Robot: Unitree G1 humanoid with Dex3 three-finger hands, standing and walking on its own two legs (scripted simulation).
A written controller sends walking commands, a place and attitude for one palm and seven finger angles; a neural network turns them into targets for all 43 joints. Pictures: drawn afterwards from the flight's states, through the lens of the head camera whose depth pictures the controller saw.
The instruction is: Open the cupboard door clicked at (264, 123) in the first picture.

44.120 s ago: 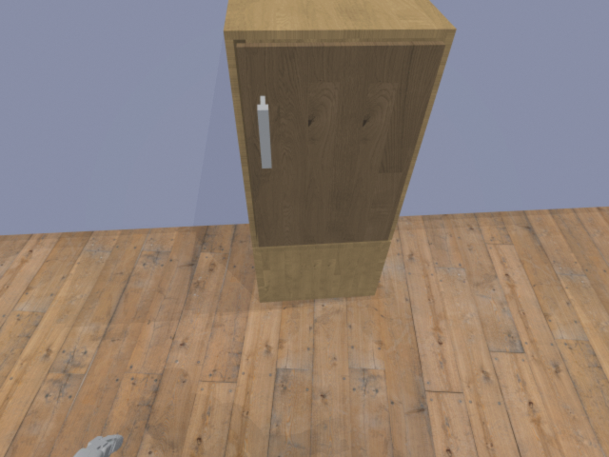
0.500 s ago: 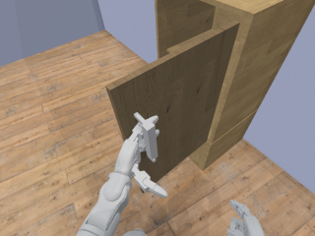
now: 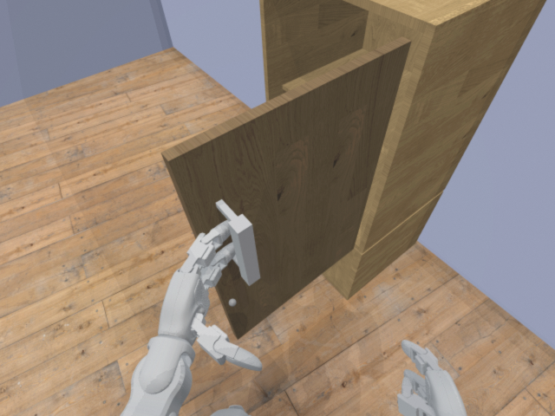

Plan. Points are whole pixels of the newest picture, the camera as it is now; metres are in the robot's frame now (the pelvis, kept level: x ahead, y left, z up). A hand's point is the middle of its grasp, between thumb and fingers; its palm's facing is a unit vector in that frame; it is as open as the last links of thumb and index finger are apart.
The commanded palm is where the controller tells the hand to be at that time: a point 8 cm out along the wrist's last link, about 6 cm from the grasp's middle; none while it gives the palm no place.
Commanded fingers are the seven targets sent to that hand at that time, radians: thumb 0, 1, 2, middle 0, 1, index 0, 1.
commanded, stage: slide the hand sideways off the handle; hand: left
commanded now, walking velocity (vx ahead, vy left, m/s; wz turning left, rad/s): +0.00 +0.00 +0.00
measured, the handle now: (237, 244) +0.34 +0.08 +0.06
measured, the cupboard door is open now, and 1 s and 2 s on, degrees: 91 90 90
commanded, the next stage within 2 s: draw the hand back to the body in 0.46 s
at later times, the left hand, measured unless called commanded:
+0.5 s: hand (180, 338) +0.21 +0.13 +0.06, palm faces -0.08 -1.00 -0.03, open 16.3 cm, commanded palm +0.19 +0.19 +0.06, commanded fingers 0.00 -0.50 0.30 -0.15 -0.30 -0.15 -0.30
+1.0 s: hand (125, 337) +0.19 +0.18 +0.10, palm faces -0.06 -1.00 -0.07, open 16.3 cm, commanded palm +0.17 +0.24 +0.12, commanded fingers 0.00 -0.40 0.34 -0.15 -0.30 -0.15 -0.30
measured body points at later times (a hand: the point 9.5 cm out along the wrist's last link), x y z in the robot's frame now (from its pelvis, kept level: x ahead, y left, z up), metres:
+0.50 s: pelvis +0.01 -0.01 -0.01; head +0.05 -0.02 +0.44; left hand +0.21 +0.19 +0.06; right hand +0.20 -0.23 -0.09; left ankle +0.02 +0.12 -0.69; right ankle -0.01 -0.09 -0.69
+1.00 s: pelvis +0.00 +0.02 +0.00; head +0.01 +0.01 +0.45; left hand +0.19 +0.23 +0.11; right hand +0.19 -0.20 -0.06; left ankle +0.02 +0.12 -0.69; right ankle -0.01 -0.09 -0.69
